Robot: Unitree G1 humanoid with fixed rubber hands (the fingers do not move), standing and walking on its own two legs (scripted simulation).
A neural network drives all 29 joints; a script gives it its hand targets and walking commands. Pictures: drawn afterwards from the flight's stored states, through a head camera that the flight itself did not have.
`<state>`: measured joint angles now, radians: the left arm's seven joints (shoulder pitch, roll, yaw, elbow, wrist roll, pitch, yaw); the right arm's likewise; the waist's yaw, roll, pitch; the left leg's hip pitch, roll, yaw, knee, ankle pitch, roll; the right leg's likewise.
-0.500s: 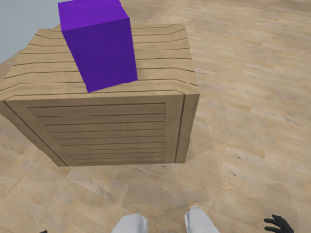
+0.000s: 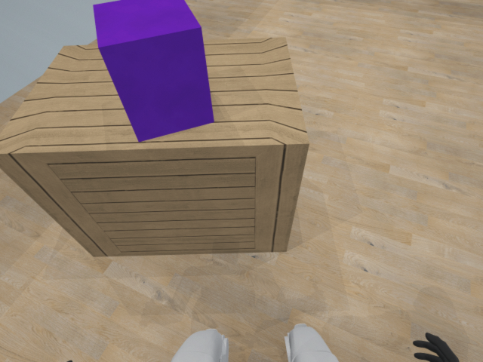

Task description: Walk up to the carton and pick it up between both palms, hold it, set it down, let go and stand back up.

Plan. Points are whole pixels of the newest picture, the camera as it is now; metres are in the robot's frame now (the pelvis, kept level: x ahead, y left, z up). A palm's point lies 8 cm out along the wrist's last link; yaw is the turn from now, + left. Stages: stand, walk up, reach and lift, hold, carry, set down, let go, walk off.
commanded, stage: walk up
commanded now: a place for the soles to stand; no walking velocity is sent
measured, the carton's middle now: (158, 67) +0.76 +0.24 +0.07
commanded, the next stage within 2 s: none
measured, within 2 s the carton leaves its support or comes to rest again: neither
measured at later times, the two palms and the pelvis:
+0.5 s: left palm out of the picture +0.05 +0.33 -0.09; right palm out of the picture +0.09 -0.31 -0.10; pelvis -0.02 +0.00 +0.00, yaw +0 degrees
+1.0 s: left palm out of the picture +0.05 +0.32 -0.09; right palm out of the picture +0.07 -0.32 -0.10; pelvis -0.03 +0.00 +0.00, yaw +0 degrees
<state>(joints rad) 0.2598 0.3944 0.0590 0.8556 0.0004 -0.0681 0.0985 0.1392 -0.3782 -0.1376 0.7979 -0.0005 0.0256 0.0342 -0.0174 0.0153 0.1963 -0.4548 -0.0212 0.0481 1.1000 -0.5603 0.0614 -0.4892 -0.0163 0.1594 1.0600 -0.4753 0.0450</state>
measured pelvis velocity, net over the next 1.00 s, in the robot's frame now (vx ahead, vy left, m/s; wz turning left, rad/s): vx -0.03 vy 0.00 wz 0.00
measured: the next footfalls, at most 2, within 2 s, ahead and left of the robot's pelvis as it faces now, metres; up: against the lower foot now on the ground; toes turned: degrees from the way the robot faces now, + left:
right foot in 1.66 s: +0.13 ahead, -0.17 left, +0.00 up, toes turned +5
left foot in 1.96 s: +0.24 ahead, +0.13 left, +0.00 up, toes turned +2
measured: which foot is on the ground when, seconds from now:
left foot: down 0.00-1.00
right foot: down 0.00-1.00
